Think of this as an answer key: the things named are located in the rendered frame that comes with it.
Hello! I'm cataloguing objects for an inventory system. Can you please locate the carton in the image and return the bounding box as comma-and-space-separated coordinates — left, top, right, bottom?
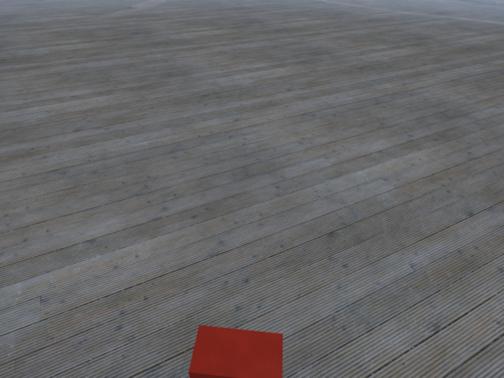
189, 325, 283, 378

